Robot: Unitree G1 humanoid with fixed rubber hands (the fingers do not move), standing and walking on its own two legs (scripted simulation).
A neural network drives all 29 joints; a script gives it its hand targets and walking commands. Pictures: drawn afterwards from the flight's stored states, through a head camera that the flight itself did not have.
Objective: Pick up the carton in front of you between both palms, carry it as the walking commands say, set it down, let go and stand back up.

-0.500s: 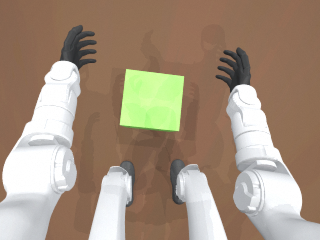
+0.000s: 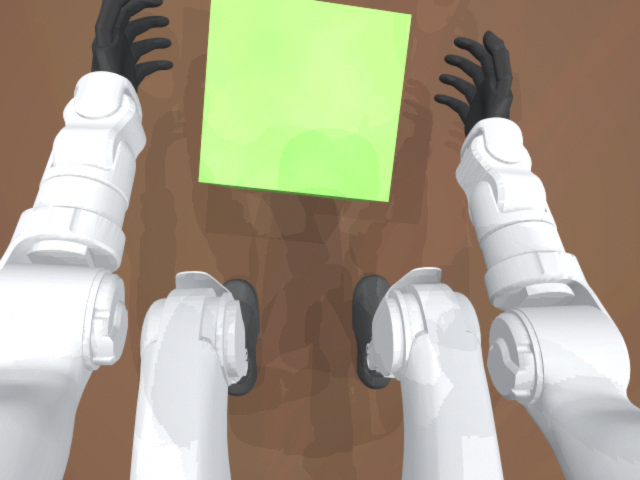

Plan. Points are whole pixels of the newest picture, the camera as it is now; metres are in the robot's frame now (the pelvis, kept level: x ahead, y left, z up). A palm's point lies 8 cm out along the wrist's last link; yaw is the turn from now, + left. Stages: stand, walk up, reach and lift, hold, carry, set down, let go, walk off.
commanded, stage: reach and lift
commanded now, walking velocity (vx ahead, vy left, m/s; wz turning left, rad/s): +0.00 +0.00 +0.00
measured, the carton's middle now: (301, 121) +0.50 +0.02 -0.30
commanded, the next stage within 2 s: none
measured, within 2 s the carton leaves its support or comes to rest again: leaves its support in 1.04 s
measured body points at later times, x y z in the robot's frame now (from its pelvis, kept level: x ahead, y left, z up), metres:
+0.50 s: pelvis +0.00 +0.00 -0.05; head +0.36 +0.02 +0.22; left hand +0.53 +0.19 -0.24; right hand +0.52 -0.18 -0.23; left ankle +0.11 +0.12 -0.39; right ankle +0.12 -0.12 -0.39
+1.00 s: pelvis -0.01 +0.00 -0.05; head +0.35 +0.02 +0.21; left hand +0.53 +0.16 -0.23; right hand +0.53 -0.14 -0.22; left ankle +0.11 +0.12 -0.39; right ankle +0.12 -0.12 -0.39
